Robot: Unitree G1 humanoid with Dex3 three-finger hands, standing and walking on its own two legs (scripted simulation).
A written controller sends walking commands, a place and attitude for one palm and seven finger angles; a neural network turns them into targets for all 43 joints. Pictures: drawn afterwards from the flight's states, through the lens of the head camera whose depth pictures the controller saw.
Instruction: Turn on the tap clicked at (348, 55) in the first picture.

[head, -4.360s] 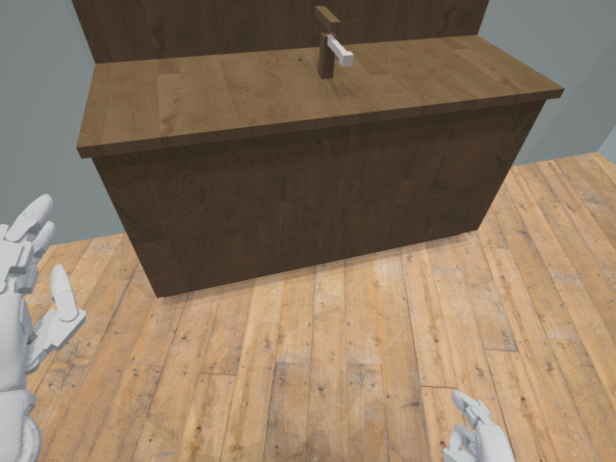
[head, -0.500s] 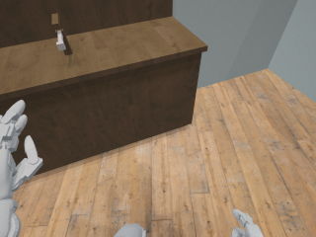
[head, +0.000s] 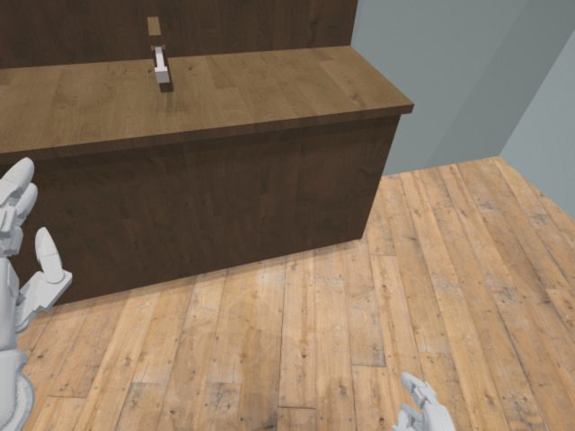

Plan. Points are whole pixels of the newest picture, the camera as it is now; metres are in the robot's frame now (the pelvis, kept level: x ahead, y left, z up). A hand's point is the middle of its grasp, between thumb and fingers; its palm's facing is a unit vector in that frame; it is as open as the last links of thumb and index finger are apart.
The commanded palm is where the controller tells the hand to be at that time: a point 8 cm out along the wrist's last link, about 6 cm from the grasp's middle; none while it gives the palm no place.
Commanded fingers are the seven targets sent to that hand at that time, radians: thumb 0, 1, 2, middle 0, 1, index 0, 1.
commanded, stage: take the last steps up to it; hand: left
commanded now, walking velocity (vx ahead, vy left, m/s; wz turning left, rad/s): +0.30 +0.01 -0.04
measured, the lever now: (162, 74) +0.85 +0.36 +0.09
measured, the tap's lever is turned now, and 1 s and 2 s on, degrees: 0 0 0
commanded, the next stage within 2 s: come to a stop and stand still in 1.80 s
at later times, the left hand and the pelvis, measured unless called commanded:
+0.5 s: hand (124, 204) +0.32 +0.23 +0.18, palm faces +0.36 -0.84 -0.41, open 7.4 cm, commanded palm +0.27 +0.28 +0.18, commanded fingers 0.00 0.90 0.90 -0.20 -0.30 -0.20 -0.30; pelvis +0.10 +0.00 -0.01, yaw -1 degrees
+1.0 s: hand (175, 153) +0.44 +0.20 +0.17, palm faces +0.40 -0.81 -0.43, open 7.4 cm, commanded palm +0.38 +0.25 +0.18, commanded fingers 0.00 0.90 0.90 -0.20 -0.30 -0.20 -0.30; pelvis +0.21 -0.03 -0.01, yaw -1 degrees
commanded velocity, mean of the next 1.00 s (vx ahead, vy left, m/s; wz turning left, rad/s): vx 0.30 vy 0.03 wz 0.02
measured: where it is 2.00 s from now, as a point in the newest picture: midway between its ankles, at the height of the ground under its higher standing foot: (293, 395)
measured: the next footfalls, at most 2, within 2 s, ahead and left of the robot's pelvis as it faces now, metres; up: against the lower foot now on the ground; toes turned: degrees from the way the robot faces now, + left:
right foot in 0.16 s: +0.08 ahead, -0.11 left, +0.00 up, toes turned -9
left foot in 0.50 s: +0.21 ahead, +0.13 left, +0.00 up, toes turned +8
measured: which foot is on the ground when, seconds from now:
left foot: down 0.00-0.18, up 0.20-0.48, down 0.50-0.88, up 0.90-1.00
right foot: up 0.00-0.14, down 0.16-0.52, up 0.54-0.86, down 0.88-1.00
